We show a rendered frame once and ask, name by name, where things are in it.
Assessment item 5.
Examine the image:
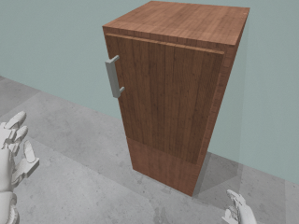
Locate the right robot hand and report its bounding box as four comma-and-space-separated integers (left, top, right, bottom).
221, 189, 257, 224

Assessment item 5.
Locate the left robot hand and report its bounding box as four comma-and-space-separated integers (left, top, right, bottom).
0, 111, 39, 192

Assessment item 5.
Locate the handle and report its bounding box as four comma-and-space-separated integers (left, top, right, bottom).
105, 55, 125, 99

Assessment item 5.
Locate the cupboard door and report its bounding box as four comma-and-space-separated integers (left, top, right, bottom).
105, 33, 224, 165

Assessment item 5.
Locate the robot left forearm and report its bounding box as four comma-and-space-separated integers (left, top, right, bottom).
0, 191, 20, 224

